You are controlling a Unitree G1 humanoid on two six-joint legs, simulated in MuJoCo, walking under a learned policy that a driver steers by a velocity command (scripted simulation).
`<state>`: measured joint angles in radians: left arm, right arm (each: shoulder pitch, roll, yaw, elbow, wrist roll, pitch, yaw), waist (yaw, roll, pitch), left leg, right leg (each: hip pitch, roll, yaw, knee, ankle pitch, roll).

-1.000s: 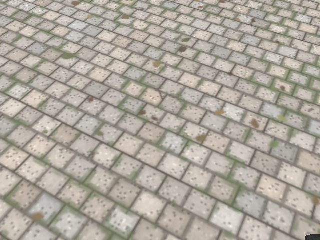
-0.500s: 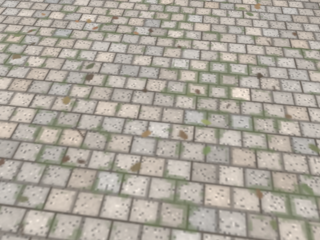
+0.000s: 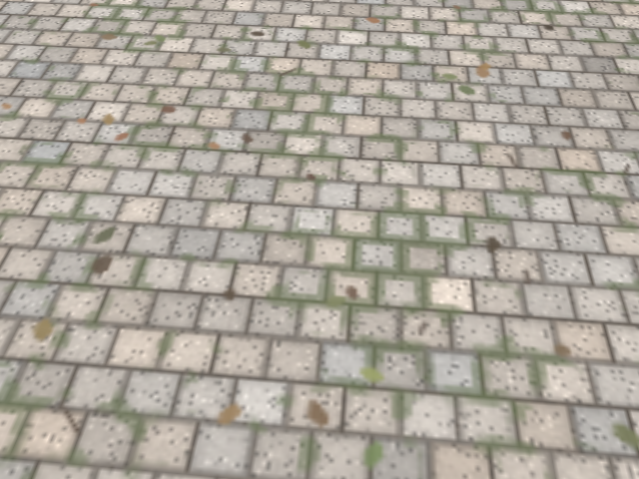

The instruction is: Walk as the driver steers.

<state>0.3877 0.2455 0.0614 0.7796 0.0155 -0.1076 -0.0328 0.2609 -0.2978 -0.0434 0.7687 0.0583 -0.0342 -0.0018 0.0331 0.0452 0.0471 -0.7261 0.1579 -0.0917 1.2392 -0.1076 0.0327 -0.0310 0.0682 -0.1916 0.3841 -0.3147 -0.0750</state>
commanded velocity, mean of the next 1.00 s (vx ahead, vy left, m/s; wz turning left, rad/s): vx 0.71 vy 0.00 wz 0.89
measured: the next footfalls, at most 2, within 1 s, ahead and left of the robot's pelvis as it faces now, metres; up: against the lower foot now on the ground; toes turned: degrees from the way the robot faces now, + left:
left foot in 0.22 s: +0.41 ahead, +0.08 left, +0.00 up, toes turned +13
right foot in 0.64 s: +0.81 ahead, +0.09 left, +0.00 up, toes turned +47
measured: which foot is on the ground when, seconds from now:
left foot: up 0.00-0.20, down 0.22-0.64, up 0.66-1.00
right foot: down 0.00-0.24, up 0.26-0.62, down 0.64-1.00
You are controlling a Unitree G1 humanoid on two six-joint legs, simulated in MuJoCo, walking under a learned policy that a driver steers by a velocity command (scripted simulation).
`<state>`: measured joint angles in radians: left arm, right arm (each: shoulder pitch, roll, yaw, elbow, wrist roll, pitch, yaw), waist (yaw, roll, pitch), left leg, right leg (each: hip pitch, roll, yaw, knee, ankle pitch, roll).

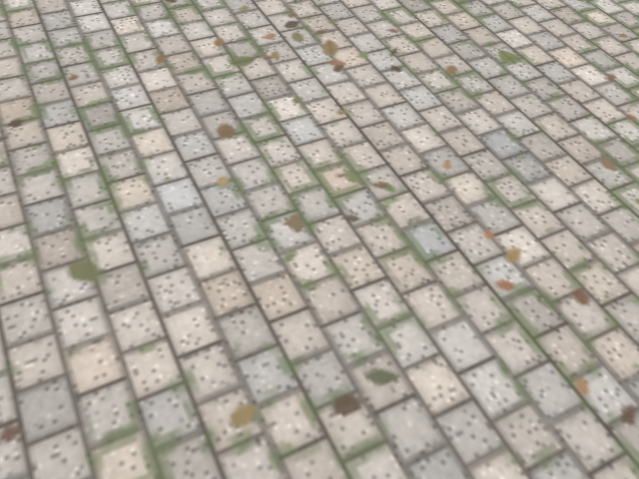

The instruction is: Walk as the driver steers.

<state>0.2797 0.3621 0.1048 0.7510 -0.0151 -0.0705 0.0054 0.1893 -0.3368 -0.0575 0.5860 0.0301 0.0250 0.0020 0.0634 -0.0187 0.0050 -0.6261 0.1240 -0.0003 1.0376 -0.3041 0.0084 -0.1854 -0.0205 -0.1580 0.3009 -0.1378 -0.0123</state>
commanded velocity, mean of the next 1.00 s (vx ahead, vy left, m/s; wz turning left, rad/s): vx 0.33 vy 0.00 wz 0.23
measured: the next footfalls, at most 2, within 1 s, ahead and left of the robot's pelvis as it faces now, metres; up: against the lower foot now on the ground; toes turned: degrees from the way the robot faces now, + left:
left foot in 0.22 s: +0.17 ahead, +0.20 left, +0.00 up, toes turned +13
right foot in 0.62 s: +0.48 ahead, +0.07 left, +0.00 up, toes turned +11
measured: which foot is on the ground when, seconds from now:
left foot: up 0.00-0.20, down 0.22-0.64, up 0.66-0.86, down 0.88-1.00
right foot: down 0.00-0.22, up 0.24-0.60, down 0.62-1.00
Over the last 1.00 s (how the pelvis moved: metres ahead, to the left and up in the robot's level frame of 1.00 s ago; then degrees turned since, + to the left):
0.67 0.12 0.01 56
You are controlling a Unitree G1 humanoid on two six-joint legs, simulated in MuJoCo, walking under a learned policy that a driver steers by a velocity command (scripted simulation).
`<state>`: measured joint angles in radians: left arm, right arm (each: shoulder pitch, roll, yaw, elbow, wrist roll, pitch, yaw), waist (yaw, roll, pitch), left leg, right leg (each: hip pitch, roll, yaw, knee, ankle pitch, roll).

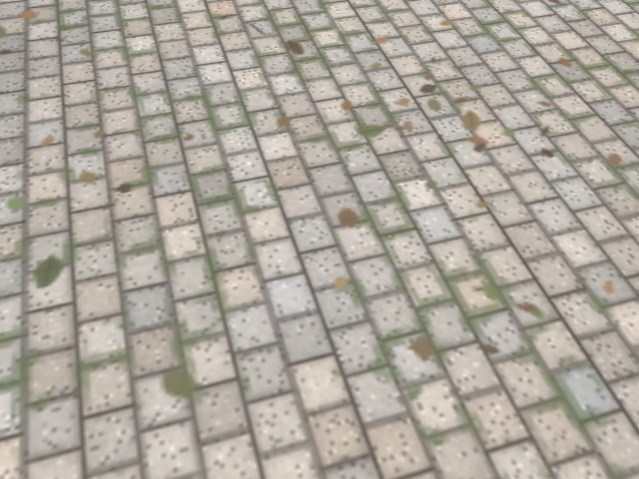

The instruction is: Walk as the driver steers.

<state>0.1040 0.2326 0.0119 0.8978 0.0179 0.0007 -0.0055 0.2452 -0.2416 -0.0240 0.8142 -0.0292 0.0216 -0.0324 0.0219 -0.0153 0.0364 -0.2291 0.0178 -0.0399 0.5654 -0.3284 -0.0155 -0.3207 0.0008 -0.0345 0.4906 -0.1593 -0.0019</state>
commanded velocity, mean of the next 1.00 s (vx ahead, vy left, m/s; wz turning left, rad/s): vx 0.32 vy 0.00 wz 0.00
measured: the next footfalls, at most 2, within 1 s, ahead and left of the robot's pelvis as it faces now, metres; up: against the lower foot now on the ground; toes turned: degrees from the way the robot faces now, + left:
right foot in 0.82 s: +0.24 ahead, -0.17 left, +0.00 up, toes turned -6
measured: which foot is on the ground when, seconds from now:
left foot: down 0.00-0.82, up 0.84-1.00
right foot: down 0.00-0.52, up 0.54-0.80, down 0.82-1.00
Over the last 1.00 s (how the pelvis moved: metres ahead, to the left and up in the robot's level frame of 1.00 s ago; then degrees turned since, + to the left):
0.36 0.17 -0.01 12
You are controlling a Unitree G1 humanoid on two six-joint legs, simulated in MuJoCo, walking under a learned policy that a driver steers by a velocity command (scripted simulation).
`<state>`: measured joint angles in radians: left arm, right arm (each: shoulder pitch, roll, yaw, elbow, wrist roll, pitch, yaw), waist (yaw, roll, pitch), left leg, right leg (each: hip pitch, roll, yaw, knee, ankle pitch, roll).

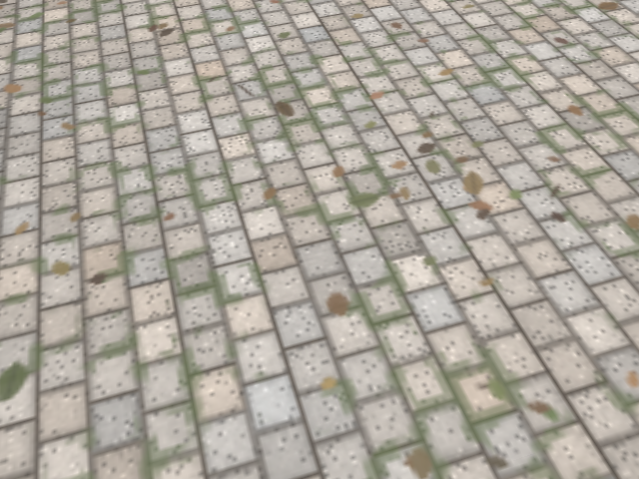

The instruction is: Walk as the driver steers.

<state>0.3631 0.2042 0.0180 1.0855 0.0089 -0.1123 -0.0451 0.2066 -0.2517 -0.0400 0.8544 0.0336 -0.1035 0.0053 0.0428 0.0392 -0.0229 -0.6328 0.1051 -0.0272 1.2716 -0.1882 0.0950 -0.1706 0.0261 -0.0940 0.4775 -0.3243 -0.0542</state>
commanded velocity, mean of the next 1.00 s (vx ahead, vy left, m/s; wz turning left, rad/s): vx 0.97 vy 0.00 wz -0.22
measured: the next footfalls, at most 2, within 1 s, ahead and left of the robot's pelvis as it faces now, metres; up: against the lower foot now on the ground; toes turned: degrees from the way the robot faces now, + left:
left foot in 0.32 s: +0.50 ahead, +0.11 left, +0.00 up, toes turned +1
right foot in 0.82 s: +0.97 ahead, -0.12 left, +0.00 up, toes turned -8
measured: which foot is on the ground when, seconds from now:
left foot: up 0.00-0.30, down 0.32-0.84, up 0.86-1.00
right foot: down 0.00-0.34, up 0.36-0.80, down 0.82-1.00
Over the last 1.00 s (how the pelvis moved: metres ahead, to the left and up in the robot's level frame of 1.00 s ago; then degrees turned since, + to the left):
0.24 -0.08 0.00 -1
